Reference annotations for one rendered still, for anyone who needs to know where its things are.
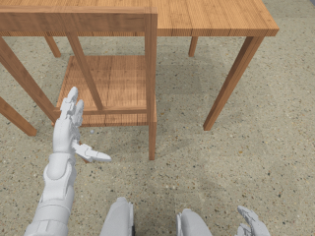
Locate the right robot hand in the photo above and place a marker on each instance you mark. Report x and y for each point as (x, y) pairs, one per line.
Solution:
(257, 227)

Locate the robot right thigh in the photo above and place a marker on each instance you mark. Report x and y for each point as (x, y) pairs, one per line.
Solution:
(189, 223)

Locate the robot left thigh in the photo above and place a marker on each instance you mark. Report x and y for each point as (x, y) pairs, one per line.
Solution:
(119, 219)

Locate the robot thigh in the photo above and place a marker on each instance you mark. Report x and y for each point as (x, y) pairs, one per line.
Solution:
(119, 219)
(189, 223)

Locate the table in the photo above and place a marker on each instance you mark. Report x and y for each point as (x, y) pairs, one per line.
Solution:
(194, 18)

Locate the left robot forearm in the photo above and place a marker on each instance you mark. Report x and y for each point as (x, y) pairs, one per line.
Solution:
(54, 207)

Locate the chair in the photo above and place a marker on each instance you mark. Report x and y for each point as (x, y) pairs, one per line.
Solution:
(117, 90)

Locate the left robot hand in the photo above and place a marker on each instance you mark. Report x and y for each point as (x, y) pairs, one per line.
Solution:
(66, 129)

